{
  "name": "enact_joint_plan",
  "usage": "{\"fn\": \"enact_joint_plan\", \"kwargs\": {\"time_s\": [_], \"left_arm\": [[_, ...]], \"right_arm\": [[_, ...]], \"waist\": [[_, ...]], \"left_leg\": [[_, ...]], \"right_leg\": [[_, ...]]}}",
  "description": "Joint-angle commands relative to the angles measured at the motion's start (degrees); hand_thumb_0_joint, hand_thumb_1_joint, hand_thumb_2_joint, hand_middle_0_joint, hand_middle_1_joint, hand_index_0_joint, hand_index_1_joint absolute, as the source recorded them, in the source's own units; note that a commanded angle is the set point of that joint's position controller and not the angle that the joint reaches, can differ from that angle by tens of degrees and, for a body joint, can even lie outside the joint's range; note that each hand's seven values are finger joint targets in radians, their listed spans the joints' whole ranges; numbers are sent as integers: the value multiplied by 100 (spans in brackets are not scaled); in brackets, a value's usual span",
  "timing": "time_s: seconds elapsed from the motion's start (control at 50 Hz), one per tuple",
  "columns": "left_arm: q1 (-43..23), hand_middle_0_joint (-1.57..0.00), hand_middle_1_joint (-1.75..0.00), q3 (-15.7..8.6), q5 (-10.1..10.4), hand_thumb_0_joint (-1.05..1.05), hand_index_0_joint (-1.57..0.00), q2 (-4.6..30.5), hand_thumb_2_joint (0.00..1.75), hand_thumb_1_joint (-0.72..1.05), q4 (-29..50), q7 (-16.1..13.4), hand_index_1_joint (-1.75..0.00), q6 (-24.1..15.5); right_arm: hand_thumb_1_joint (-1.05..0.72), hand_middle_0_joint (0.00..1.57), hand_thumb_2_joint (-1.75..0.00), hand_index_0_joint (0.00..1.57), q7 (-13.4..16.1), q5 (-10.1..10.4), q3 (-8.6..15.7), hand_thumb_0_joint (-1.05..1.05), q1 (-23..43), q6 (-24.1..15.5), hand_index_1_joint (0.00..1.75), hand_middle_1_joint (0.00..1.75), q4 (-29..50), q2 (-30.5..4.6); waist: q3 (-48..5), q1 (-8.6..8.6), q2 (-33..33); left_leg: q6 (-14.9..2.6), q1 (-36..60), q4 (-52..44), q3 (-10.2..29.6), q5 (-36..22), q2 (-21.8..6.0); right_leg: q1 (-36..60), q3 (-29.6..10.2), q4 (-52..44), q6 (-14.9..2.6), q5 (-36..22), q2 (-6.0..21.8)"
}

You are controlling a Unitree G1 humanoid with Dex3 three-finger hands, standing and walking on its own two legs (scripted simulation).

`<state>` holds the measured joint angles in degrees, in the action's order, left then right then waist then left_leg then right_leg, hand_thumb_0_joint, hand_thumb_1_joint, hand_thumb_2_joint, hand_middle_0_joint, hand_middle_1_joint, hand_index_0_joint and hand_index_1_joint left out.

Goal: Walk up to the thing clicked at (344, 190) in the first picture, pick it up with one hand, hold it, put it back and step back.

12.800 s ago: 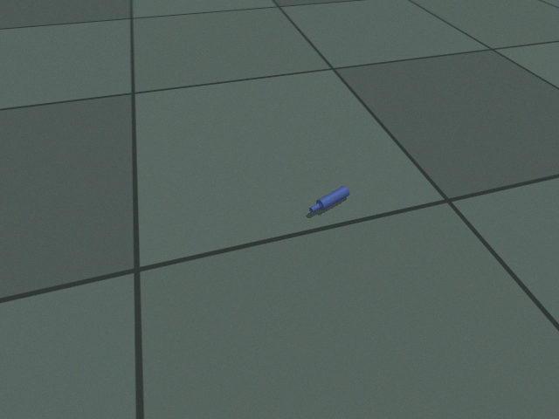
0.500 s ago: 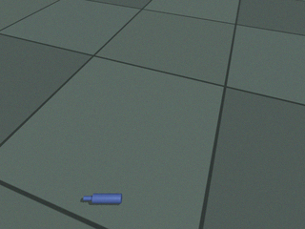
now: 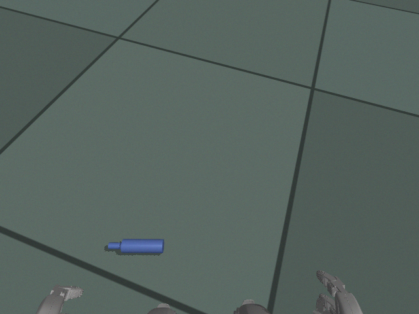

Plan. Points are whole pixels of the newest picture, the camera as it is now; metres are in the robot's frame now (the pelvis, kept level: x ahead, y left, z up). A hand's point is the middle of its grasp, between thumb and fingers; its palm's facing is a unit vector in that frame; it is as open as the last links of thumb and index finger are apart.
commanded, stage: rise first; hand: left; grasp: from above
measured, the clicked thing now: (136, 245) +0.45 +0.28 -0.69
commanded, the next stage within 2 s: none
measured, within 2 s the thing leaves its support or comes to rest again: neither
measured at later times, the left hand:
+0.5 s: hand out of the picture +0.16 +0.27 -0.24, palm faces -0.34 -0.75 -0.57, open 14.1 cm
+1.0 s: hand (106, 270) +0.30 +0.31 -0.43, palm faces -0.50 -0.26 -0.83, open 14.0 cm
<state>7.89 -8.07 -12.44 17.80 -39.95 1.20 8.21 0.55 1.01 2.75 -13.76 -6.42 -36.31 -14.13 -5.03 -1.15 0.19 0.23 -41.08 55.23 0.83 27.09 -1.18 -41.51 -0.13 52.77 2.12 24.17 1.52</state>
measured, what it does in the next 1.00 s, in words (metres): lowers itself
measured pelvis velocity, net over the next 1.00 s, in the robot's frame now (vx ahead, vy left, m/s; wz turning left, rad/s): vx -0.09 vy -0.01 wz -0.03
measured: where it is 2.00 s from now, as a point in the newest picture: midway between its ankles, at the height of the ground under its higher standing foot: outside the picture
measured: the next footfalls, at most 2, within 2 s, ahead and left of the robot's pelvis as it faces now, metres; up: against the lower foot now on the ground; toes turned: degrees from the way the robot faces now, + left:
none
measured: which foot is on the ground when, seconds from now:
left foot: down 0.00-1.00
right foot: down 0.00-1.00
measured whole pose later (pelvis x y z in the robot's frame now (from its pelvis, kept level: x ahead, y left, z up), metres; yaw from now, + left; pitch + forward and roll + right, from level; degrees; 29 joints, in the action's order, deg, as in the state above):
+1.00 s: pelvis -0.09 -0.01 -0.30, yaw -2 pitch +34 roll -4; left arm -33.4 -10.3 -54.2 37.9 -58.7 -5.2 -16.4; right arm -4.2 -1.9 2.5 -7.6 -6.0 -41.1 -16.5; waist -6.7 -4.1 0.9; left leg 1.7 -115.8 121.5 5.7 39.9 0.3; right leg -115.3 1.2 117.4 2.0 36.2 1.1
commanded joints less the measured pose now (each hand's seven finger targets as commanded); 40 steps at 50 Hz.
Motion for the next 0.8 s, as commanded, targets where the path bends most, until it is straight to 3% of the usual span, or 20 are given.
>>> {"fn": "enact_joint_plan", "kwargs": {"time_s": [0.0,0.04,0.06,0.08,0.14,0.16,0.18,0.22,0.24,0.3,0.34,0.42,0.46,0.52,0.54,0.66,0.68,0.78], "left_arm": [[290,-8,-109,-301,-126,0,-8,1043,98,-58,1389,-141,-109,-47],[473,-7,-109,-324,-175,0,-7,1105,98,-57,1708,-148,-109,53],[586,-7,-110,-212,-203,0,-9,987,96,-56,1600,-161,-109,128],[526,-7,-110,-281,-211,0,-8,1090,97,-57,2074,-176,-109,144],[746,-7,-111,-196,-248,0,-9,985,96,-56,2128,-194,-109,281],[727,-8,-110,-230,-262,0,-9,1031,96,-57,2490,-210,-108,283],[1007,-8,-109,-268,-304,0,-9,1005,96,-57,2316,-214,-108,336],[1015,-8,-110,-185,-338,0,-10,968,95,-57,2555,-219,-108,366],[755,-8,-109,-228,-387,0,-10,1101,95,-56,2680,-229,-107,358],[408,-7,-109,-168,-600,0,-9,1051,95,-55,2327,-250,-107,241],[97,-7,-108,-173,-789,0,-8,1139,97,-56,2029,-244,-108,64],[-389,-7,-108,-128,-1328,0,-7,1300,98,-55,1609,-273,-108,-473],[-762,-7,-108,-352,-1622,0,-7,1658,99,-55,1367,-359,-108,-769],[-1207,-7,-108,-301,-1962,0,-7,1782,98,-55,1162,-420,-108,-1142],[-1305,-7,-109,-463,-2111,0,-7,2043,98,-54,1072,-474,-108,-1241],[-2567,-6,-108,-640,-2801,0,-6,2648,99,-55,440,-643,-107,-1665],[-2935,-6,-107,-592,-2897,0,-6,2685,99,-55,421,-653,-107,-1738],[-4149,-6,-106,-734,-3465,0,-6,3430,101,-54,-410,-717,-106,-2113]], "right_arm": [[-90,20,-90,20,88,-32,332,0,65,-340,30,30,927,-864],[-89,20,-90,20,115,-34,328,0,130,-366,30,30,1036,-863],[-90,20,-90,20,88,-40,281,0,41,-368,30,30,955,-806],[-90,20,-90,20,100,-33,318,0,89,-400,30,30,1108,-840],[-92,20,-90,20,101,-46,269,0,74,-431,30,30,1060,-822],[-93,20,-91,20,110,-40,283,0,182,-476,30,30,1247,-835],[-93,20,-91,20,101,-52,258,0,86,-486,30,30,1155,-799],[-93,20,-91,20,92,-53,278,0,122,-528,30,30,1265,-831],[-93,20,-91,20,104,-53,264,0,172,-539,30,30,1322,-840],[-91,20,-90,20,83,-61,237,0,224,-617,30,30,1305,-828],[-91,20,-90,20,41,-79,240,0,270,-680,30,30,1237,-884],[-87,20,-89,20,-65,-73,267,0,309,-807,30,30,1071,-1000],[-87,20,-89,20,-115,-56,282,0,334,-827,30,30,966,-1062],[-89,20,-90,20,-204,-60,294,0,378,-830,30,30,830,-1106],[-89,20,-90,20,-211,-56,350,0,374,-818,30,30,744,-1180],[-88,20,-90,20,-260,-87,458,0,244,-610,30,30,436,-1264],[-89,20,-90,20,-272,-99,472,0,198,-569,30,30,408,-1271],[-86,20,-89,20,-312,-171,466,0,26,-386,30,30,197,-1273]], "waist": [[-1271,21,361],[-1359,-4,359],[-1223,-80,321],[-1501,-21,405],[-1350,-79,443],[-1436,-60,470],[-1503,-28,471],[-1682,-94,517],[-1575,-111,515],[-1380,-204,368],[-1410,-236,436],[-2109,-198,494],[-2388,-109,467],[-2819,-106,614],[-2967,-13,690],[-3566,-29,525],[-3744,-115,405],[-3895,-104,31]], "left_leg": [[17,398,-477,44,-1542,20],[6,285,-321,40,-1515,14],[-3,110,-256,50,-1403,27],[-10,149,-134,24,-1547,30],[8,-98,-45,120,-1272,-17],[6,-131,14,165,-1299,-29],[18,-149,82,183,-1374,-39],[27,-161,256,217,-1614,-56],[20,-336,353,199,-1437,-35],[-12,-915,671,224,-816,1],[0,-1265,943,261,-569,6],[23,-1785,1803,241,-985,60],[1,-2162,2244,175,-1040,103],[12,-2565,2712,210,-1159,135],[-6,-2694,2928,155,-1205,157],[-73,-3673,3842,26,-694,204],[-111,-3891,4036,-17,-569,225],[-227,-5065,4717,-196,288,270]], "right_leg": [[290,235,-171,-299,-1031,-198],[203,237,-45,-298,-997,-204],[91,244,-6,-281,-961,-204],[119,214,81,-299,-1078,-192],[-246,232,287,-304,-802,-187],[-319,243,361,-305,-802,-186],[-343,247,466,-303,-845,-185],[-510,260,670,-314,-946,-195],[-682,250,709,-309,-823,-200],[-1205,234,1002,-309,-424,-184],[-1678,231,1383,-321,-219,-183],[-2376,202,2292,-349,-460,-160],[-2706,159,2668,-354,-502,-151],[-3208,150,3243,-375,-621,-131],[-3339,126,3402,-380,-657,-125],[-3859,127,4029,-354,-387,-114],[-3898,115,4082,-340,-334,-121],[-4014,47,4271,-268,417,-133]]}}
